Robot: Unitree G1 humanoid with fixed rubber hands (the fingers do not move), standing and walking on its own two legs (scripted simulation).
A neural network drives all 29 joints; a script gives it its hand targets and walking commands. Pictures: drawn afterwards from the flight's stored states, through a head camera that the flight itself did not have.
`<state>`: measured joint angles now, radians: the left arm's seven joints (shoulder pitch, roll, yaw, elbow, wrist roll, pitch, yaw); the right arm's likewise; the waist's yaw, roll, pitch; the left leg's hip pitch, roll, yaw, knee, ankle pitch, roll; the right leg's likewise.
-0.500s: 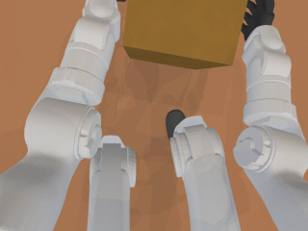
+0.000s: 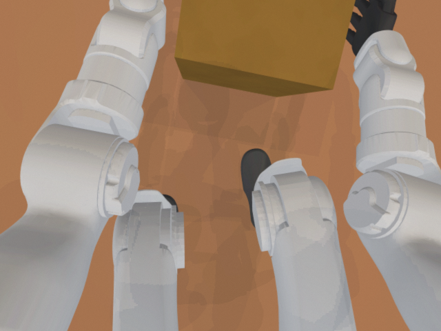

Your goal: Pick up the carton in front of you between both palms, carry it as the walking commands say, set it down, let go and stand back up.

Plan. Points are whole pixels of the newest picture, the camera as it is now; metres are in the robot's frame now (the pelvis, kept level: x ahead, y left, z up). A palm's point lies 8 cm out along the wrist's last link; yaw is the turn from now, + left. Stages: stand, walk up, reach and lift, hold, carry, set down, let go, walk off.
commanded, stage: set down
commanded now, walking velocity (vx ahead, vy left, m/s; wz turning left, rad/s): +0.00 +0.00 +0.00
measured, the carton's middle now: (251, 20) +0.53 -0.16 -0.27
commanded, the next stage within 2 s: let go in 1.78 s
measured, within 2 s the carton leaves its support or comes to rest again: neither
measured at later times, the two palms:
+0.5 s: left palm out of the picture +0.57 -0.01 -0.19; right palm (366, 34) +0.46 -0.30 -0.19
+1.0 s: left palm out of the picture +0.59 -0.01 -0.11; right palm out of the picture +0.46 -0.36 -0.12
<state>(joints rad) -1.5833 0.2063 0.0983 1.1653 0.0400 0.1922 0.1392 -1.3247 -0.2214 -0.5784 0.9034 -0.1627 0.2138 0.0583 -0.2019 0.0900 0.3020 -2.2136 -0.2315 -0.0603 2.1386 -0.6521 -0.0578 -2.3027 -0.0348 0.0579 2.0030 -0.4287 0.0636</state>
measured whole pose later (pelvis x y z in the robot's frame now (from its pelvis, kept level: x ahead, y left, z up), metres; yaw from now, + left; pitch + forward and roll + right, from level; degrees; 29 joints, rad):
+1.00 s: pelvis -0.01 -0.02 +0.01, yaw -2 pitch +38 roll +0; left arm -1.51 0.35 0.01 0.96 -0.09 0.23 0.13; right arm -1.34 -0.35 -0.35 0.93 0.16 0.13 -0.05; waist -0.19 0.07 0.31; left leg -2.11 -0.10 -0.05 2.11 -0.67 -0.05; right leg -2.24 -0.01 0.01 1.97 -0.39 0.00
